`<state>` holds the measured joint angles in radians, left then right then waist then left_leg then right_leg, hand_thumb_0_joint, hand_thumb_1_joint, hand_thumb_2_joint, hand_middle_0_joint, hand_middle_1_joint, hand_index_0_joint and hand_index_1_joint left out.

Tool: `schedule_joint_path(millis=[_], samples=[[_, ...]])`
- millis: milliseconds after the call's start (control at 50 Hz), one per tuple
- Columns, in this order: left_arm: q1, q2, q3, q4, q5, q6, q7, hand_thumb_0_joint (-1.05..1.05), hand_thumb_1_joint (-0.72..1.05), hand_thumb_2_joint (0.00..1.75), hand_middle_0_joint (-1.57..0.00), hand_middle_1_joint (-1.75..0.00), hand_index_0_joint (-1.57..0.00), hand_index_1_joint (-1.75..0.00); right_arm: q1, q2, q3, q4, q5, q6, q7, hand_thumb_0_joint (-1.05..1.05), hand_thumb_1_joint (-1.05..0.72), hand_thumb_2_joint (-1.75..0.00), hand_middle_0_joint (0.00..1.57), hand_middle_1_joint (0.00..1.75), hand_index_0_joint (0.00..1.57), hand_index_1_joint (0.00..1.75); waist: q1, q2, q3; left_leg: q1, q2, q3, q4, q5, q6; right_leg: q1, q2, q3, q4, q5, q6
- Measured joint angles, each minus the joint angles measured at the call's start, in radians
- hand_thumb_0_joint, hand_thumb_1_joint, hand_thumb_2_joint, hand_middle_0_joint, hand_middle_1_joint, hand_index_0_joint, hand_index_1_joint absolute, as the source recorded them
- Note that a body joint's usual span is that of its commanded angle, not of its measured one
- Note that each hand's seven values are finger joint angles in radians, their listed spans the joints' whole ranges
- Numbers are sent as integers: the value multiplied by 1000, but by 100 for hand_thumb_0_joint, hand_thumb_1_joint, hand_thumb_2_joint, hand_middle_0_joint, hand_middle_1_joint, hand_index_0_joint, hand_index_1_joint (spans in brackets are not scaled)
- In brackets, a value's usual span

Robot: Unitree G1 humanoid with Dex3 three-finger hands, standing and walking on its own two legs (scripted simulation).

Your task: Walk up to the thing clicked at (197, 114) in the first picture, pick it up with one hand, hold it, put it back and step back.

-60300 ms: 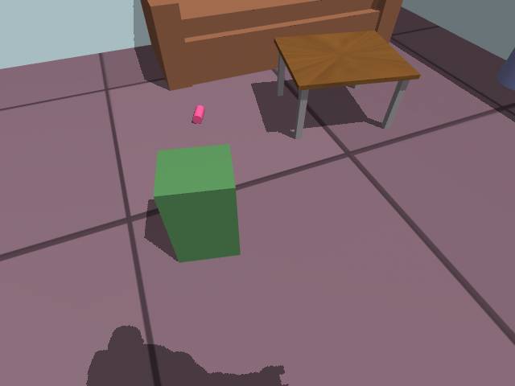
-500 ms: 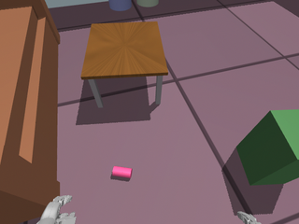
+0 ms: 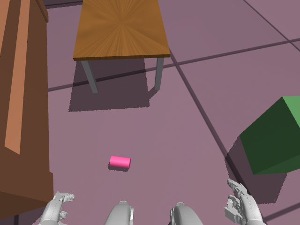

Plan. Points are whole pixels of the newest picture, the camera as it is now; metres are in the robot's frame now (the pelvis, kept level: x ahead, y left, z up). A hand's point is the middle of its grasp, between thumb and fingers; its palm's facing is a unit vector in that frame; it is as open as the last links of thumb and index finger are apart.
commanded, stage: rise first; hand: left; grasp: from above
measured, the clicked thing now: (120, 161) +0.46 +0.18 -0.67
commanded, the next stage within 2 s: none
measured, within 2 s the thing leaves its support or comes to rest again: neither
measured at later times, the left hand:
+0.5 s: hand (77, 212) +0.16 +0.26 -0.25, palm faces -0.37 -0.70 -0.61, open 14.0 cm
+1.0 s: hand (98, 177) +0.32 +0.24 -0.42, palm faces -0.50 -0.22 -0.84, open 13.5 cm
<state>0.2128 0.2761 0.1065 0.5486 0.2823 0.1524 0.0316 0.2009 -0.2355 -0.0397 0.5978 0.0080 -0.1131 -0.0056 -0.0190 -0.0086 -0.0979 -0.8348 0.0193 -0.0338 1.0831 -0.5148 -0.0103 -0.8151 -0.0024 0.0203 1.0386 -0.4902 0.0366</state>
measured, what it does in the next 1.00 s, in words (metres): lowers itself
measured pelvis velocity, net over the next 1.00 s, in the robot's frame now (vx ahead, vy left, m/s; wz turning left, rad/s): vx -0.09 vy -0.01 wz -0.04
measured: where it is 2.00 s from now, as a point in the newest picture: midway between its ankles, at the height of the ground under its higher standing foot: outside the picture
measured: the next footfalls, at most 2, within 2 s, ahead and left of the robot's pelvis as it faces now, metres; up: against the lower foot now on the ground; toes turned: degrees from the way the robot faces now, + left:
none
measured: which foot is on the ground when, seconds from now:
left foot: down 0.00-1.00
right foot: down 0.00-1.00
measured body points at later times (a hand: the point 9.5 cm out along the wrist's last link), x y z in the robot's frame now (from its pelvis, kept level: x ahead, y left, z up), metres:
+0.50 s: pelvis -0.03 -0.01 -0.10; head +0.11 +0.01 +0.33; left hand +0.18 +0.29 -0.21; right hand +0.18 -0.26 -0.18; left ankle +0.01 +0.12 -0.66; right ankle +0.01 -0.15 -0.66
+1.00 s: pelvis -0.09 -0.01 -0.28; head +0.12 +0.00 +0.12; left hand +0.34 +0.25 -0.37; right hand +0.00 -0.29 -0.41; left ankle +0.00 +0.12 -0.66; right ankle +0.01 -0.15 -0.66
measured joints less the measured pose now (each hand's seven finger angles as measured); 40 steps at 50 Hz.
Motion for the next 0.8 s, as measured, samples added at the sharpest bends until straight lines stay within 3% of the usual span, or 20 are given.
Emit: schedule_joint_path(millis=[240,340,420,620,800], samples=[[95,7,-24,-189,17,73,12,0,-50,91,-17,-99,-17,-98,-10,16,22,-67,-1,-28,-4,1,-95,-91,20,30,20,30,-11,17,-40,-156,1,-20,143,-57,-2,-147,4,-17,134,-57,-2],[75,25,-34,-187,55,59,14,0,-51,91,-17,-99,-17,-98,-18,5,23,-75,0,-47,-5,1,-96,-91,20,30,20,30,-14,19,-55,-243,-3,-27,219,-79,-4,-233,3,-22,213,-83,-3],[-12,60,-27,-96,122,3,19,0,-53,92,-16,-99,-16,-99,-37,-14,21,-72,-3,-71,3,1,-96,-91,20,30,20,30,-19,13,-74,-368,-7,-30,320,-103,-8,-361,1,-21,323,-112,-5],[-289,144,-35,55,329,-179,60,0,-51,93,-18,-98,-17,-98,-116,-58,-7,-2,-3,-85,26,1,-95,-91,20,30,20,30,-30,14,-97,-754,-17,-35,655,-170,-22,-755,4,-13,672,-186,-6],[-607,189,-46,269,505,-247,105,0,-47,93,-18,-97,-18,-97,-117,-49,-12,80,-8,-49,41,1,-93,-90,20,30,20,30,-28,31,-66,-1018,-18,-46,863,-162,-30,-1025,18,-12,882,-174,-8]])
